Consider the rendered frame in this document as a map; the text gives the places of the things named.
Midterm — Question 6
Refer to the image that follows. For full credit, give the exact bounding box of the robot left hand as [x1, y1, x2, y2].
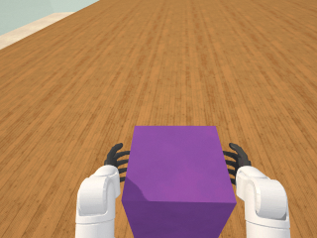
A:
[104, 143, 131, 182]

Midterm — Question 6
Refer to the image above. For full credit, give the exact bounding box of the robot left forearm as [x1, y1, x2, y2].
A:
[75, 165, 121, 238]

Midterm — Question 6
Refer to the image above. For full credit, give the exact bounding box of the robot right forearm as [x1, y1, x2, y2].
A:
[235, 166, 291, 238]

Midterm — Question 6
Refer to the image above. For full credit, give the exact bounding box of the robot right hand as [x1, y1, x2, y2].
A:
[223, 143, 252, 185]

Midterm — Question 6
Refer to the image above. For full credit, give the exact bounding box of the carton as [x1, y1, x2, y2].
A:
[121, 126, 237, 238]

